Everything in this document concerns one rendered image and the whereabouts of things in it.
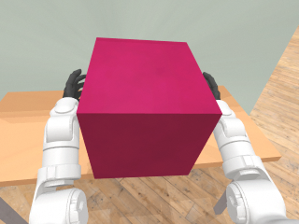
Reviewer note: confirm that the robot left forearm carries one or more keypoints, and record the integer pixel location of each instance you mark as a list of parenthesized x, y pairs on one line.
[(60, 149)]

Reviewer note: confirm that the carton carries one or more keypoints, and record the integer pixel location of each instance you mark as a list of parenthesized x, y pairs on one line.
[(145, 108)]

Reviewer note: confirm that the robot right upper arm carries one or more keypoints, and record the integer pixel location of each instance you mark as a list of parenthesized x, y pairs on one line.
[(256, 201)]

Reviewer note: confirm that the robot left hand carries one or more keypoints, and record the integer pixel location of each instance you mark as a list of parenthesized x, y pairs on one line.
[(72, 85)]

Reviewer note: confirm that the table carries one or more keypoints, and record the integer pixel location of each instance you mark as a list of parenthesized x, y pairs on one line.
[(24, 115)]

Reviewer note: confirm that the robot right hand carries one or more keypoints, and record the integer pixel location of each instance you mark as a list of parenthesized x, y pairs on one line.
[(212, 85)]

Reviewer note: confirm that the robot right forearm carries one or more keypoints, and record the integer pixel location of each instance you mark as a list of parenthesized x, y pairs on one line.
[(240, 162)]

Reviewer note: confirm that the robot left upper arm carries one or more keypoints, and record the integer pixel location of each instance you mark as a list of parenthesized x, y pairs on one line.
[(64, 206)]

